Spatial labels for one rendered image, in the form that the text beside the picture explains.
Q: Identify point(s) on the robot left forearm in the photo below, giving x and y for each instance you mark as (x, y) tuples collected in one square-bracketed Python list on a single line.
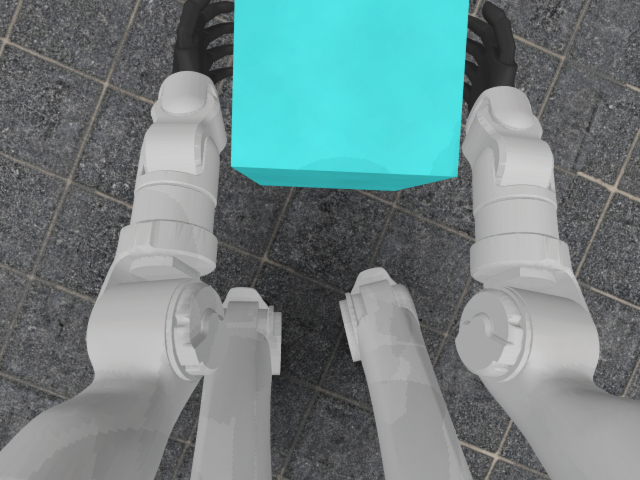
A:
[(170, 235)]

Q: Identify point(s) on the carton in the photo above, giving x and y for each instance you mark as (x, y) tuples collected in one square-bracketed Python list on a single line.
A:
[(348, 94)]

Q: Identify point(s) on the left robot thigh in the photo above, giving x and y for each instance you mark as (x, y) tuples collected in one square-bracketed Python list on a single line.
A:
[(233, 435)]

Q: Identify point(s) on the left robot hand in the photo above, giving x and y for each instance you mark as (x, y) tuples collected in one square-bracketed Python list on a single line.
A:
[(190, 52)]

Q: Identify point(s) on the robot left upper arm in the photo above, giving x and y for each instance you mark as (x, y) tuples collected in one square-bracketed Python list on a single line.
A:
[(149, 343)]

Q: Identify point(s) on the robot right forearm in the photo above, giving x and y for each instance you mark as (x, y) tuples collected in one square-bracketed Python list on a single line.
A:
[(514, 199)]

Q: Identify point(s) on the right robot thigh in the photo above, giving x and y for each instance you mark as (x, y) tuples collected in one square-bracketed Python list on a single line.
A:
[(416, 434)]

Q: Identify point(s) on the right robot hand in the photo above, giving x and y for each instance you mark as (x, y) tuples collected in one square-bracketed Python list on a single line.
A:
[(496, 64)]

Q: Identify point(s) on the robot right upper arm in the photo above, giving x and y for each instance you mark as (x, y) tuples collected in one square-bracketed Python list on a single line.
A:
[(536, 354)]

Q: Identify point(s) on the robot thigh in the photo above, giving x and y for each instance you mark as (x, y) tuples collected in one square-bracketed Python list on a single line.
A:
[(233, 435), (416, 434)]

